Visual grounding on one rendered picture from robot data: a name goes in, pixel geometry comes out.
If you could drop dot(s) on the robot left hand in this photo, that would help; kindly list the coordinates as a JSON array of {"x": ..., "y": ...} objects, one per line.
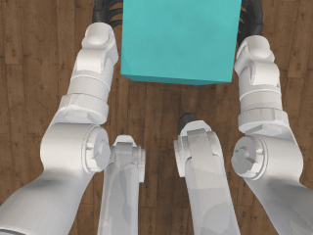
[{"x": 103, "y": 14}]

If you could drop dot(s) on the carton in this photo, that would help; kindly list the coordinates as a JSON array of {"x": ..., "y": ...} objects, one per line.
[{"x": 190, "y": 42}]

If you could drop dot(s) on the robot right thigh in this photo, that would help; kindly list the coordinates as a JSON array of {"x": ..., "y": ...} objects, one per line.
[{"x": 208, "y": 189}]

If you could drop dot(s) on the right robot forearm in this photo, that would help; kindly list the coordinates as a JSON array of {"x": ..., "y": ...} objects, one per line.
[{"x": 260, "y": 91}]

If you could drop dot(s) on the robot right upper arm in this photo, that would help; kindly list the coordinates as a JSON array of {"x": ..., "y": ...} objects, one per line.
[{"x": 271, "y": 167}]

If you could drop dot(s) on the robot right hand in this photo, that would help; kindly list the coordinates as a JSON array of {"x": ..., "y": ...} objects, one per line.
[{"x": 252, "y": 20}]

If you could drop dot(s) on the robot right foot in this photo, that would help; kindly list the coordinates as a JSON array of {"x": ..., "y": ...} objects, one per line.
[{"x": 186, "y": 118}]

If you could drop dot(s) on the robot left upper arm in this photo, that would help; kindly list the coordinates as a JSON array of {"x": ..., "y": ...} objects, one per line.
[{"x": 71, "y": 153}]

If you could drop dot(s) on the left robot forearm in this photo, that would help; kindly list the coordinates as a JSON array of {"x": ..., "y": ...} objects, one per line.
[{"x": 91, "y": 79}]

